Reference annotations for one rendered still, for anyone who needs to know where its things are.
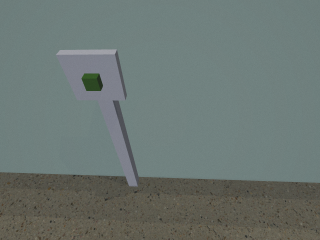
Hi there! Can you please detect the panel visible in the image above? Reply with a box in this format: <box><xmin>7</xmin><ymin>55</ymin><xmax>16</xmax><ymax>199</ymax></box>
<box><xmin>56</xmin><ymin>49</ymin><xmax>139</xmax><ymax>187</ymax></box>

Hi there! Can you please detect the button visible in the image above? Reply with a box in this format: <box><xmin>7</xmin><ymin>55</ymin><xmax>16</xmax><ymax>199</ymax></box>
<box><xmin>81</xmin><ymin>73</ymin><xmax>103</xmax><ymax>91</ymax></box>

